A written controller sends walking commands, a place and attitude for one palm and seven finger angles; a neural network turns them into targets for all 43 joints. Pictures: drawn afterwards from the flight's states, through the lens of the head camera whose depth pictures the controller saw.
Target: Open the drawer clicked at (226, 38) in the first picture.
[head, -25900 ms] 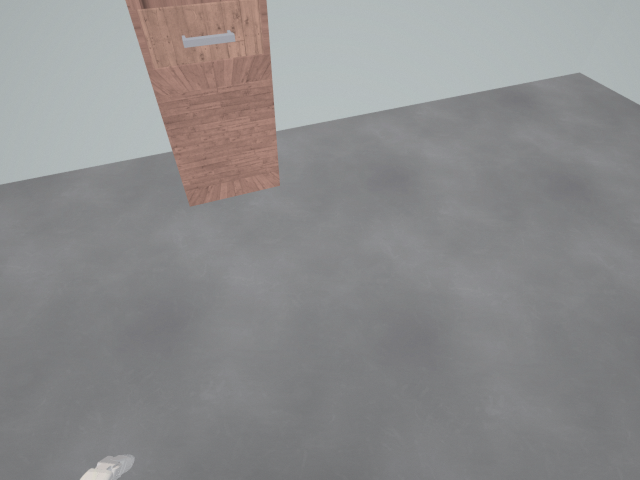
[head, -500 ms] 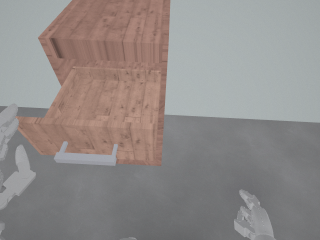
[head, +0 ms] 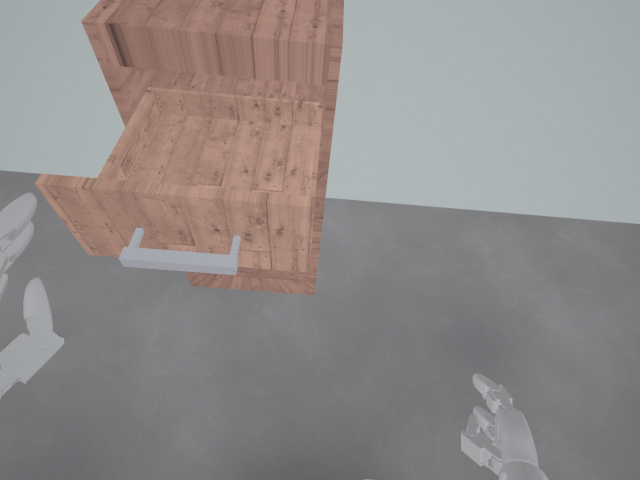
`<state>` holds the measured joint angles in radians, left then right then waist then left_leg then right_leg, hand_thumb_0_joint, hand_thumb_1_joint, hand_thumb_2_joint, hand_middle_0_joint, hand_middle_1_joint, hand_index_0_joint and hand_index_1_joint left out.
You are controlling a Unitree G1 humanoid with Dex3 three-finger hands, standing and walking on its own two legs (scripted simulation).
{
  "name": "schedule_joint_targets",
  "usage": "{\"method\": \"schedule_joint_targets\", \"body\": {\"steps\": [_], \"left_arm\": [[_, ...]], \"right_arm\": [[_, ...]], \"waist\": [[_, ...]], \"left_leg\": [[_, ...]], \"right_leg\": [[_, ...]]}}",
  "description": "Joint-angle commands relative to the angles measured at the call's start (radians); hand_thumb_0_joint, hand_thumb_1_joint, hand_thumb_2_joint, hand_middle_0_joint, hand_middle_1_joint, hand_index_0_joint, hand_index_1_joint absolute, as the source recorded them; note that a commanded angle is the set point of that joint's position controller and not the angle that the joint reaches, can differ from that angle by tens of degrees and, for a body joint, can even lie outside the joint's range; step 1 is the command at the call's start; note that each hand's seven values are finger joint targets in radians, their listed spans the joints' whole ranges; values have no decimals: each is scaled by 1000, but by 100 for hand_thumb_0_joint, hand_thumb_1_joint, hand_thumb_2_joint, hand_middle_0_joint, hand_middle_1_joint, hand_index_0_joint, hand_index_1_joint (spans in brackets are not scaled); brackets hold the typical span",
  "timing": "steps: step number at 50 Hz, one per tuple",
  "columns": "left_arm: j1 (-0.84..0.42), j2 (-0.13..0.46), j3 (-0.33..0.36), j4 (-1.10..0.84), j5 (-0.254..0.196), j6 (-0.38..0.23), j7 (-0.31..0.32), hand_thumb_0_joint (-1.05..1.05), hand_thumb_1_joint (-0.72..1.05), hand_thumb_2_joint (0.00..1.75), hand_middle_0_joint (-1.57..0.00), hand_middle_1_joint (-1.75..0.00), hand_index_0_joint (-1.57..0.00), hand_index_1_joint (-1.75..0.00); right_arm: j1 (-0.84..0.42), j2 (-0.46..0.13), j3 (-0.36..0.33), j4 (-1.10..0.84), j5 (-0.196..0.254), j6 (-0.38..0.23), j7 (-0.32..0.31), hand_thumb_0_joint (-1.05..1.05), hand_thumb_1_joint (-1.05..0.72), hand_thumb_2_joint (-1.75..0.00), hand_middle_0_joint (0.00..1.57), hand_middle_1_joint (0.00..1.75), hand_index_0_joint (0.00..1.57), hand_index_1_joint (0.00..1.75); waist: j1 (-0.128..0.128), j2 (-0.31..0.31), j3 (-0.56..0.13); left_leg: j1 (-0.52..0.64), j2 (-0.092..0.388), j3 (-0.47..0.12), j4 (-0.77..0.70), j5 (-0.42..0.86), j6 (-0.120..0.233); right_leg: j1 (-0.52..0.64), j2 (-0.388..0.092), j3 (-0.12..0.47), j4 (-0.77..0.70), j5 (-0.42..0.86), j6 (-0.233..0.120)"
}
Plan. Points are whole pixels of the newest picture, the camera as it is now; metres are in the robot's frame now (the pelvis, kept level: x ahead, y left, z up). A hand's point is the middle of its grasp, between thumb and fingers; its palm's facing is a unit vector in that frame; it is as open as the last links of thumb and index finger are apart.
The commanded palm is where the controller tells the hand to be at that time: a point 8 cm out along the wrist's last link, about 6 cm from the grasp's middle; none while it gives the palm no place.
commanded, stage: step back with the hand held close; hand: left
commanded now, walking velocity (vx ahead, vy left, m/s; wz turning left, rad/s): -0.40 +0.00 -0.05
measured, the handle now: (184, 249) +0.43 +0.22 -0.03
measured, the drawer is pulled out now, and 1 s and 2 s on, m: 0.30 0.30 0.30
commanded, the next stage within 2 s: stop stepping back and stand still in 0.08 s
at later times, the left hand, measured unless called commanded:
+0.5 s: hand out of the picture +0.05 +0.16 +0.18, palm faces +0.29 -0.82 -0.49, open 7.4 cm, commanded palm +0.00 +0.21 +0.18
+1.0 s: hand out of the picture +0.01 +0.17 +0.17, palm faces +0.39 -0.82 -0.42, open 7.4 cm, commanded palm none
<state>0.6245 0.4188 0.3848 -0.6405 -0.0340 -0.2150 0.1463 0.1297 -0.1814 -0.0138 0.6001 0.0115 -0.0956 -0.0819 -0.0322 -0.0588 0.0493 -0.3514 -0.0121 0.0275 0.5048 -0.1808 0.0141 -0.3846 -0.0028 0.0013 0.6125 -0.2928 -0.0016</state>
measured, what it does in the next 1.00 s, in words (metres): walks backwards: right foot, then left foot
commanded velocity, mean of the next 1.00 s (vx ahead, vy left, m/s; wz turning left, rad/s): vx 0.10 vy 0.06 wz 0.00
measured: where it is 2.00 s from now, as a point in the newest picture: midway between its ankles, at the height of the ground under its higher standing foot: outside the picture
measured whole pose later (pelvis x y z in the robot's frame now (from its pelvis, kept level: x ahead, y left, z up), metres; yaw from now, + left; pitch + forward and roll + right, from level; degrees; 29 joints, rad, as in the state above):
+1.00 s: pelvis -0.18 -0.07 +0.01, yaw +0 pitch +0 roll +2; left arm 0.62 0.32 0.33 -0.51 -0.02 -0.21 0.15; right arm 0.21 -0.19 0.01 0.64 0.01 -0.08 -0.05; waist 0.00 -0.02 -0.02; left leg -0.35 0.02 0.07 0.71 -0.34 0.03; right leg -0.25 -0.01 -0.12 0.44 -0.19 -0.07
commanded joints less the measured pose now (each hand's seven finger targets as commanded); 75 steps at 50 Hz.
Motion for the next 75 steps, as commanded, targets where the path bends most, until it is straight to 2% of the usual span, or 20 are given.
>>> {"method": "schedule_joint_targets", "body": {"steps": [1, 8, 13, 14, 16, 17, 22, 28, 33, 35, 38, 41, 49, 50, 52, 54, 58, 60, 68, 75], "left_arm": [[105, 115, 116, -209, -13, -85, 13, 0, 90, 90, -20, -30, -20, -30], [23, 82, 79, -301, -22, -46, 13, 0, 90, 90, -20, -30, -20, -30], [55, 121, 132, -207, -34, -16, 21, 0, 90, 90, -20, -30, -20, -30], [56, 142, 145, -207, -26, -18, 17, 0, 90, 90, -20, -30, -20, -30], [23, 195, 163, -232, -34, -19, 18, 0, 90, 90, -20, -30, -20, -30], [-33, 198, 174, -231, -40, -26, 23, 0, 90, 90, -20, -30, -20, -30], [61, 100, 106, -46, -13, -43, 11, 0, 90, 90, -20, -30, -20, -30], [32, 111, 76, -108, 23, -59, 43, 0, 90, 90, -20, -30, -20, -30], [36, 151, 106, -235, 21, -75, 37, 0, 90, 90, -20, -30, -20, -30], [35, 170, 134, -212, 22, -62, 39, 0, 90, 90, -20, -30, -20, -30], [7, 128, 117, -96, 17, -61, 40, 0, 90, 90, -20, -30, -20, -30], [-31, 118, 105, -11, 11, -62, 24, 0, 90, 90, -20, -30, -20, -30], [-51, 89, 41, -125, 16, -58, 31, 0, 90, 90, -20, -30, -20, -30], [-166, -95, -264, 703, 122, 141, -72, 0, 90, 90, -20, -30, -20, -30], [-113, -119, -268, 723, 73, 222, -120, 0, 90, 90, -20, -30, -20, -30], [-196, -129, -290, 780, 70, 224, -125, 0, 90, 90, -20, -30, -20, -30], [-217, -43, -294, 1032, 75, 220, -135, 0, 90, 90, -20, -30, -20, -30], [-288, -1, -302, 1162, 66, 217, -136, 0, 90, 90, -20, -30, -20, -30], [-325, -90, -330, 1474, 48, 220, -126, 0, 90, 90, -20, -30, -20, -30], [-303, -110, -345, 1631, 42, 209, -123, 0, 90, 90, -20, -30, -20, -30]], "right_arm": [[-30, -105, -48, -151, -23, -79, 20, 0, -90, -90, 20, 30, 20, 30], [-39, -134, -42, -136, -7, -104, 45, 0, -90, -90, 20, 30, 20, 30], [-47, -139, -20, -186, 15, -74, 40, 0, -90, -90, 20, 30, 20, 30], [-42, -125, -24, -190, 19, -58, 38, 0, -90, -90, 20, 30, 20, 30], [-48, -110, -24, -199, 24, -28, 34, 0, -90, -90, 20, 30, 20, 30], [-40, -117, -25, -175, 15, -36, 27, 0, -90, -90, 20, 30, 20, 30], [-64, -122, -30, -136, 0, -23, 9, 0, -90, -90, 20, 30, 20, 30], [4, -140, -40, -119, -11, -100, -2, 0, -90, -90, 20, 30, 20, 30], [19, -179, -63, -151, -9, -105, 12, 0, -90, -90, 20, 30, 20, 30], [12, -144, -48, -125, -3, -99, 9, 0, -90, -90, 20, 30, 20, 30], [2, -167, -43, -105, 2, -97, 7, 0, -90, -90, 20, 30, 20, 30], [-5, -161, -69, -114, 11, -59, 19, 0, -90, -90, 20, 30, 20, 30], [-24, -111, -10, -131, -15, -48, 13, 0, -90, -90, 20, 30, 20, 30], [101, -150, -42, 155, -30, -52, 119, 0, -90, -90, 20, 30, 20, 30], [170, -143, -23, 65, -21, 53, 122, 0, -90, -90, 20, 30, 20, 30], [91, -183, -32, 34, -45, 55, 104, 0, -90, -90, 20, 30, 20, 30], [27, -132, -2, 59, -34, 64, 76, 0, -90, -90, 20, 30, 20, 30], [75, -116, -10, 111, -28, 98, 73, 0, -90, -90, 20, 30, 20, 30], [161, -80, 0, 296, -33, 105, 64, 0, -90, -90, 20, 30, 20, 30], [215, -84, -3, 391, -25, 90, 49, 0, -90, -90, 20, 30, 20, 30]], "waist": [[31, 285, -299], [26, 289, -218], [35, 290, -132], [32, 174, -129], [37, -180, -85], [25, -148, -72], [-9, -44, -78], [22, -87, -160], [32, 281, -160], [21, 342, -86], [13, 138, -6], [22, -198, -34], [20, -67, -92], [-66, 39, -86], [-33, 242, -51], [-2, 165, -49], [65, -38, -144], [33, -133, -52], [31, 222, -20], [40, 114, -51]], "left_leg": [[233, 392, -221, -124, 722, 131], [224, 319, -110, -146, 532, 106], [-92, 197, -34, -181, -372, 36], [-113, 111, 34, -46, -407, -3], [-150, -21, 2, 546, -308, -44], [-174, 3, -55, 716, -246, -42], [-148, 51, -34, 520, -122, -28], [82, 2, 87, -141, -221, 42], [252, 249, -182, -212, 44, 127], [89, 251, -167, -260, -215, 128], [-92, 174, -84, -86, -164, 91], [-196, 4, -9, 459, -337, 14], [117, 22, 66, 44, -127, 23], [132, 81, -6, 12, -81, 3], [106, 177, -176, -64, -3, 56], [-51, 293, -330, -140, 54, 168], [-79, 61, -72, 77, 49, 28], [10, 3, -25, 161, -177, -6], [67, 83, -115, -109, -111, 17], [121, 110, -113, -165, 1, 20]], "right_leg": [[-57, 12, 45, 407, -268, 7], [-49, 18, -35, 298, -165, 27], [260, 10, -128, -114, -107, 4], [272, -32, -93, -233, -82, -13], [12, -383, 358, -502, -220, -159], [-55, -441, 361, -521, -239, -178], [28, -273, 107, -413, -132, -98], [245, -264, 159, -399, -155, -84], [77, -33, -80, 53, -4, 5], [66, -34, -91, 64, -157, -3], [249, -47, -23, -157, 4, -18], [196, -353, 507, -488, -305, -137], [62, -240, 117, -448, -169, -114], [-8, -223, -15, -207, 41, -94], [-111, -62, -57, 19, -96, -3], [-48, -19, -21, 203, -212, 9], [230, -133, 126, -120, 230, -29], [72, -241, 249, -304, 75, -106], [144, -85, 91, -296, -61, -59], [232, -80, 57, -298, 95, -63]]}}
